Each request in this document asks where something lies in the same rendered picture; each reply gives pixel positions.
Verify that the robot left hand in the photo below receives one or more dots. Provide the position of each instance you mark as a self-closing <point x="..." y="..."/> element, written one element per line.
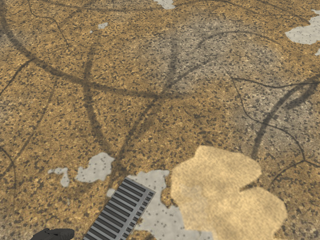
<point x="54" y="234"/>

